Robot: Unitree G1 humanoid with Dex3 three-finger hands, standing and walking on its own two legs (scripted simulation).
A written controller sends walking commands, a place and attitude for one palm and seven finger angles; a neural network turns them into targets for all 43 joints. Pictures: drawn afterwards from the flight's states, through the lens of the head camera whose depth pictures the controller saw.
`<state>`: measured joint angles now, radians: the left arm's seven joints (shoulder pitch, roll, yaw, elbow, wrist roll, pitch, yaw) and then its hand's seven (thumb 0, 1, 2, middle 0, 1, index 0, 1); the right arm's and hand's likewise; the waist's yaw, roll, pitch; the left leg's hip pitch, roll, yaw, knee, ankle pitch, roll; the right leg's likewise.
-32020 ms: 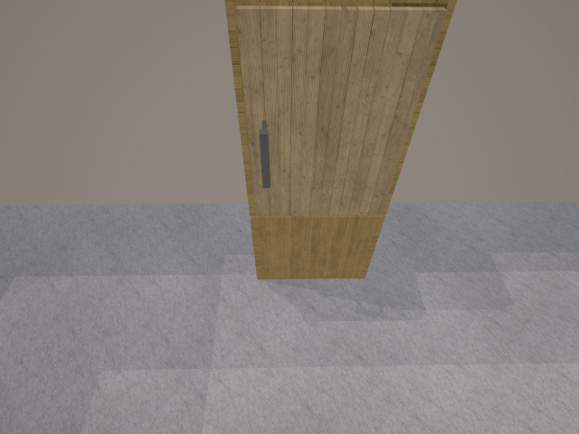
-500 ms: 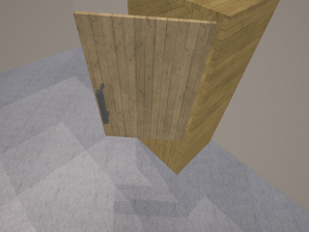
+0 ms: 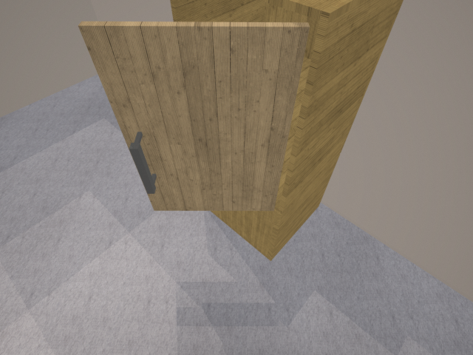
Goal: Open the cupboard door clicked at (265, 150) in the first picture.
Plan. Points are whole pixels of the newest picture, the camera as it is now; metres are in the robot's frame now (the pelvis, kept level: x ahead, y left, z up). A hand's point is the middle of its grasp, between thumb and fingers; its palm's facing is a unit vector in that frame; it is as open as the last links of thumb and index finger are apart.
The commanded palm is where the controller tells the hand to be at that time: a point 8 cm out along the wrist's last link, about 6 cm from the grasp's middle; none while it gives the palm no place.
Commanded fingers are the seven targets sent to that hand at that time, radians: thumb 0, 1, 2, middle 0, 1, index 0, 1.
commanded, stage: come to a stop and stand still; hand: left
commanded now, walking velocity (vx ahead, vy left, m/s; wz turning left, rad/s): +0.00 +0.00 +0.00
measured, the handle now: (145, 164) +0.55 +0.27 -0.07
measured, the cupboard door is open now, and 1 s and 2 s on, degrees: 43 43 43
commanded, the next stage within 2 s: look again from close up in 0.44 s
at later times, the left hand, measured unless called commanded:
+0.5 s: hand out of the picture +0.00 +0.21 -0.16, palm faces -0.01 -0.97 -0.23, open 7.4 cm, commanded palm none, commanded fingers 0.00 0.90 0.90 -0.20 -0.30 -0.20 -0.30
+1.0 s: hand out of the picture +0.03 +0.20 -0.17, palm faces +0.00 -0.98 -0.21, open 7.4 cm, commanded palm none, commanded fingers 0.00 0.90 0.90 -0.20 -0.30 -0.20 -0.30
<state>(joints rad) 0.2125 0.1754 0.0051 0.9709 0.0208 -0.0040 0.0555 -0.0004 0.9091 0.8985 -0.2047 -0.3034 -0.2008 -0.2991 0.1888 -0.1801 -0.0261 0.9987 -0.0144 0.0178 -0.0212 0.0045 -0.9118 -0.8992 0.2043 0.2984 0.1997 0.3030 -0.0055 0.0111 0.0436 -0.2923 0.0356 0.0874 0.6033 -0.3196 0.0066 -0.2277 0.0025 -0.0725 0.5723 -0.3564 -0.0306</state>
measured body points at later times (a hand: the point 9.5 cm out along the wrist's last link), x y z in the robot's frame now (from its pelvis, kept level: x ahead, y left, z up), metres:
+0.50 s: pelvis -0.01 +0.02 +0.01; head +0.01 +0.02 +0.46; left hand +0.00 +0.26 -0.14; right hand +0.01 -0.21 -0.15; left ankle +0.00 +0.11 -0.73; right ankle -0.03 -0.10 -0.73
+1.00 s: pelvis +0.01 +0.01 +0.01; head +0.03 +0.02 +0.46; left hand +0.03 +0.25 -0.15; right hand +0.04 -0.22 -0.15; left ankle +0.00 +0.11 -0.73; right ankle -0.03 -0.10 -0.73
